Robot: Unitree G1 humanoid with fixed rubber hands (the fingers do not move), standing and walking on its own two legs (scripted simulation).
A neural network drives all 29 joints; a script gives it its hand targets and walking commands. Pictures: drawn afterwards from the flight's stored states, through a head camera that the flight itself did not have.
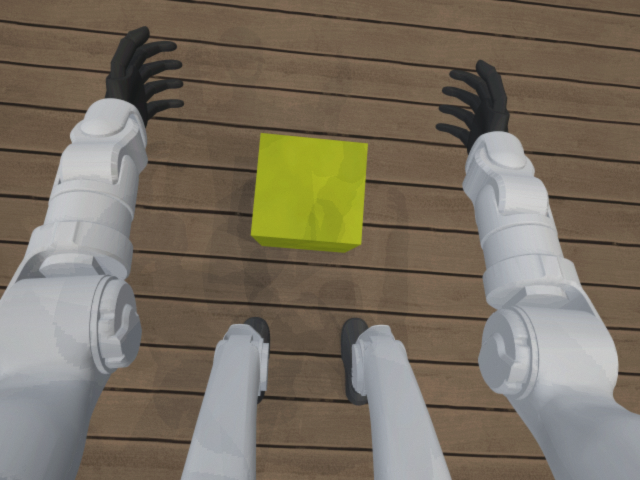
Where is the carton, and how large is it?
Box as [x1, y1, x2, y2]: [251, 133, 367, 252]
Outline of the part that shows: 261,133 251,235 261,245 344,252 360,244 367,143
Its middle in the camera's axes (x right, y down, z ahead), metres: -0.03 -0.08 +0.87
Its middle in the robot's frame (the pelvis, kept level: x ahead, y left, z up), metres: +0.50 +0.00 -0.52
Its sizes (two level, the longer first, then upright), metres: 0.210 0.200 0.250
